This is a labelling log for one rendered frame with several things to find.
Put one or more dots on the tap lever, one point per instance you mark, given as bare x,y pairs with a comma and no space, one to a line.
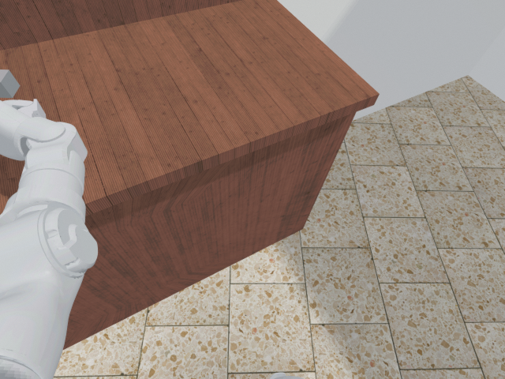
8,84

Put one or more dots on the counter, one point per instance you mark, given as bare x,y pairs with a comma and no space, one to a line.
210,126

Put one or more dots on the left robot hand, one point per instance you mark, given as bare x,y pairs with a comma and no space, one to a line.
12,114

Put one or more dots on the left robot forearm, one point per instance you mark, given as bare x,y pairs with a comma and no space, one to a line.
53,174

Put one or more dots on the left robot upper arm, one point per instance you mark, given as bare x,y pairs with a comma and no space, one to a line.
43,259

